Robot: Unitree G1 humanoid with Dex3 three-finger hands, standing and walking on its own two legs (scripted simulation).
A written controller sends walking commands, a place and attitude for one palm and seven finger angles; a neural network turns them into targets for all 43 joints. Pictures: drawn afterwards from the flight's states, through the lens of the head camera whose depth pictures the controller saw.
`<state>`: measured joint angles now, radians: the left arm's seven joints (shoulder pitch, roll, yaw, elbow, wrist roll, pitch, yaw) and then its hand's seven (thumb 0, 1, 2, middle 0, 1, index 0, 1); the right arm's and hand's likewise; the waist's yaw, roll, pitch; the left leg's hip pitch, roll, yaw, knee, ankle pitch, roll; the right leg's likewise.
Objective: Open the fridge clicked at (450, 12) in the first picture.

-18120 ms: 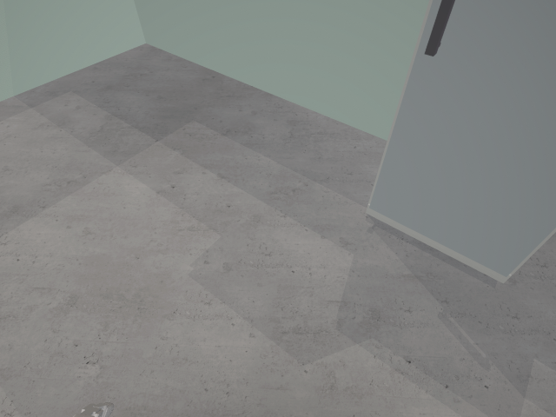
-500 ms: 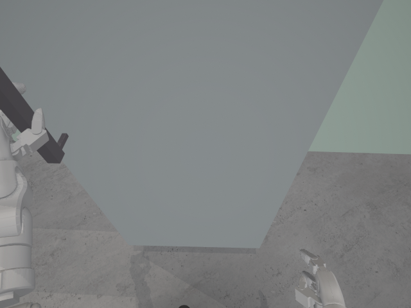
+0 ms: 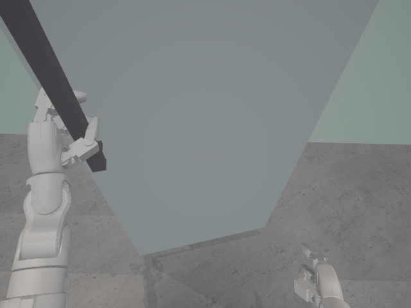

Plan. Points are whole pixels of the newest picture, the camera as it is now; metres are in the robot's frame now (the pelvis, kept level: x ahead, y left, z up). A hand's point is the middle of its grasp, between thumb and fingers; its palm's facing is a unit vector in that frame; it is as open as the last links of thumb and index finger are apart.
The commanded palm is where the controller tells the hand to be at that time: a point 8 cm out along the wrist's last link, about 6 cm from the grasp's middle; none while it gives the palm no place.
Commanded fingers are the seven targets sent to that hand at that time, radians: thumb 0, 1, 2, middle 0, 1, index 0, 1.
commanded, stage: walk backward, drawing the door open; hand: left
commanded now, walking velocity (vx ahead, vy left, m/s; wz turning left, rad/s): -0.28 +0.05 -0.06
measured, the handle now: (59, 76) +0.39 +0.24 +0.26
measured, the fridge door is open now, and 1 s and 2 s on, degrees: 14 58 65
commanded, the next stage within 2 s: stop walking and hold the door back in 1.22 s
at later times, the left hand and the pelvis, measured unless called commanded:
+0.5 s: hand (136, 271) +0.15 +0.09 +0.17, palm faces -0.01 -1.00 -0.10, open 7.5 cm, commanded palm +0.12 +0.14 +0.16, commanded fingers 0.00 0.90 0.90 -0.45 -1.40 -0.45 -1.40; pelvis -0.13 -0.01 +0.00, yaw +12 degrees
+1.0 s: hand out of the picture +0.05 -0.06 +0.16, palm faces +0.15 -0.98 -0.11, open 7.4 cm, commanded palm +0.01 -0.02 +0.16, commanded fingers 0.00 0.90 0.90 -0.45 -1.40 -0.45 -1.40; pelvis -0.16 -0.19 -0.02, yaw +35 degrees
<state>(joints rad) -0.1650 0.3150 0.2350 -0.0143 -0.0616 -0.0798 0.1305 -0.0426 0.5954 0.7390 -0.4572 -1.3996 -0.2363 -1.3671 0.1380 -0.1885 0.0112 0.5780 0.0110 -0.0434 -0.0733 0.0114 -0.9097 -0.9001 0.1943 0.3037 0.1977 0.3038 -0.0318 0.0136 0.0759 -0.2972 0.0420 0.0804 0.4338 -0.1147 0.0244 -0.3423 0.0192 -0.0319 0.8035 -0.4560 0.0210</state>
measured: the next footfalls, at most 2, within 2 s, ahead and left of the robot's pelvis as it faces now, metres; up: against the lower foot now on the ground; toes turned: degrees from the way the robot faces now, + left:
right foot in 0.12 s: -0.03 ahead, -0.07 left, +0.00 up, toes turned -2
left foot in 0.40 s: -0.09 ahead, +0.13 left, +0.00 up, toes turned +9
